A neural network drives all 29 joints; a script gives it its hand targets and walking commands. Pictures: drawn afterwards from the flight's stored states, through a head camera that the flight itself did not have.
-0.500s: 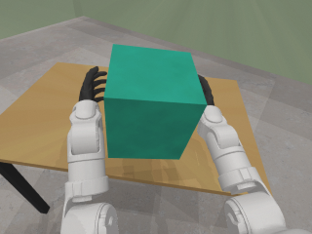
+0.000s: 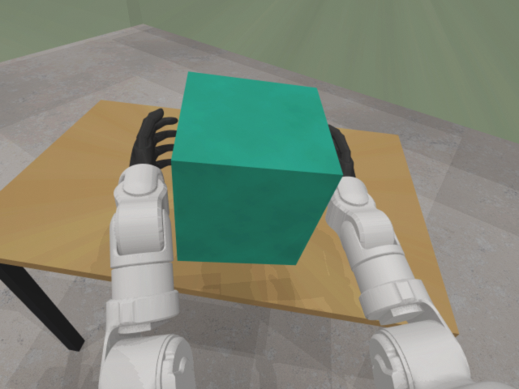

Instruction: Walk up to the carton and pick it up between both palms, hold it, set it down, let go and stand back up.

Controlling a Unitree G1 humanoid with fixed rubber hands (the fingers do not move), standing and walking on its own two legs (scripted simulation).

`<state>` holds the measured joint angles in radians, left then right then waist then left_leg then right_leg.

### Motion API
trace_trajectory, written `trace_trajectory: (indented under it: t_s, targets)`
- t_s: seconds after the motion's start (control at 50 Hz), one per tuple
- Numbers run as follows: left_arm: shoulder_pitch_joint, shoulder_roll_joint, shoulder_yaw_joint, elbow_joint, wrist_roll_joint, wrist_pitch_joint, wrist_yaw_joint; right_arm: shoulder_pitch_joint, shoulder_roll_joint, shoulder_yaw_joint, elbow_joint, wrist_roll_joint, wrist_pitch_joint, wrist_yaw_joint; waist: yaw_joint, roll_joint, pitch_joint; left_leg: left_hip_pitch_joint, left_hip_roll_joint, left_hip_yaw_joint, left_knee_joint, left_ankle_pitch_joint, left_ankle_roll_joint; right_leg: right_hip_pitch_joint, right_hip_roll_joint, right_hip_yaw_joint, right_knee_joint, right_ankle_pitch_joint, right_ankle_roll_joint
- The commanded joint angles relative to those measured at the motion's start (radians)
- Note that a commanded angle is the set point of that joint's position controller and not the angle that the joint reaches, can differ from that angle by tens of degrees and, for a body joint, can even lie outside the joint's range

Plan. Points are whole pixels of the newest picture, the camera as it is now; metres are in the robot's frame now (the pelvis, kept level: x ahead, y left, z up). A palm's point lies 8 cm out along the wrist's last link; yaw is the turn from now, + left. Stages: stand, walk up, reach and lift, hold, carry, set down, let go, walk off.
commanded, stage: hold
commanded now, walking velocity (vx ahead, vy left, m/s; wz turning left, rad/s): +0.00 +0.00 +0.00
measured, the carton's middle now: (246, 175) +0.38 +0.01 +0.16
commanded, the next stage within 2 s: none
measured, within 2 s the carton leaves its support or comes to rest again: neither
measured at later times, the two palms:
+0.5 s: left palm (147, 168) +0.36 +0.15 +0.20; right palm (339, 177) +0.36 -0.13 +0.17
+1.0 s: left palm (148, 168) +0.36 +0.14 +0.20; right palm (341, 178) +0.36 -0.13 +0.17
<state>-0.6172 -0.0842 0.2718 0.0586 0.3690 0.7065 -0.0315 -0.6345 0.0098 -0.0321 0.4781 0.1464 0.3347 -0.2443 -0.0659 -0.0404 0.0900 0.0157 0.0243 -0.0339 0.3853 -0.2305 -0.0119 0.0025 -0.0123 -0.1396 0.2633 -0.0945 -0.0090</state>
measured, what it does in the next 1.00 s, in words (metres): stands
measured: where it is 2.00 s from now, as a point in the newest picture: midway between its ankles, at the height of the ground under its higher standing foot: outside the picture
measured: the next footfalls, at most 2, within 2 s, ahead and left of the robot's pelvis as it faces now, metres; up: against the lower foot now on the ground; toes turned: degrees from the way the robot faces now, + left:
none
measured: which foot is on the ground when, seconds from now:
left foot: down 0.00-1.00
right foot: down 0.00-1.00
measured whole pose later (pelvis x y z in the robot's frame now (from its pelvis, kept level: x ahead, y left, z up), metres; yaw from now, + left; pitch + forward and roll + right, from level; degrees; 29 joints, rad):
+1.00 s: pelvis +0.00 +0.00 +0.00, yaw +0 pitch -10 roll -1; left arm -0.61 -0.09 0.27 0.04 0.37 0.72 -0.03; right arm -0.64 0.01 -0.02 0.48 0.15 0.32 -0.24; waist -0.07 -0.04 0.10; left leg 0.03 0.03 -0.03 0.38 -0.23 -0.01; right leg 0.01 -0.01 -0.14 0.27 -0.09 -0.01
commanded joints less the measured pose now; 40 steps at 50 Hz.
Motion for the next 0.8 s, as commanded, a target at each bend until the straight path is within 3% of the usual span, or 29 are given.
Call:
trace_trajectory:
  t_s: [0.0, 0.38, 0.78]
  targets:
    - [-0.566, -0.539, -0.487, -0.044, -0.173, -0.028, -0.13, -0.862, 0.529, 0.38, -0.409, 0.08, -0.13, 0.122, -0.014, 0.09, -0.47, -0.037, -0.06, 0.042, -0.048, 0.343, -0.034, 0.248, 0.07, 0.012, 0.022, 0.111, 0.02]
    - [-0.556, -0.514, -0.477, -0.058, -0.172, -0.018, -0.139, -0.851, 0.543, 0.393, -0.413, 0.081, -0.125, 0.111, -0.011, 0.06, -0.463, -0.063, -0.068, 0.049, -0.057, 0.301, -0.012, 0.284, 0.057, 0.025, 0.025, 0.141, 0.031]
    - [-0.567, -0.512, -0.476, -0.05, -0.17, -0.026, -0.137, -0.854, 0.541, 0.388, -0.402, 0.072, -0.133, 0.115, -0.013, 0.07, -0.468, -0.057, -0.068, 0.052, -0.055, 0.312, -0.016, 0.277, 0.059, 0.021, 0.026, 0.138, 0.029]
